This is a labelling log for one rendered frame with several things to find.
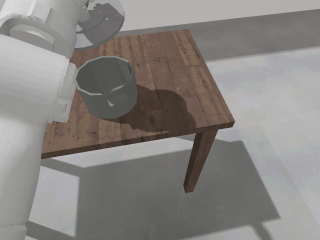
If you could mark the lid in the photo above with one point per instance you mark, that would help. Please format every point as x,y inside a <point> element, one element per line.
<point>106,19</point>

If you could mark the pot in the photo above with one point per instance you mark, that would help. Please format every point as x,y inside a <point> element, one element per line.
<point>107,85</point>

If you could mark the robot left upper arm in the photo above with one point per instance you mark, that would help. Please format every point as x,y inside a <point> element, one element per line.
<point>36,88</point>

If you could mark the robot left forearm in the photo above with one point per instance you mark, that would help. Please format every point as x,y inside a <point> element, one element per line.
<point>48,24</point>

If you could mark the robot left hand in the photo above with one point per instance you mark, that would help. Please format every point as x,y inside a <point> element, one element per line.
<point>84,13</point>

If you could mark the table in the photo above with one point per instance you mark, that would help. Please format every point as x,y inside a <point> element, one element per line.
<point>176,96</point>

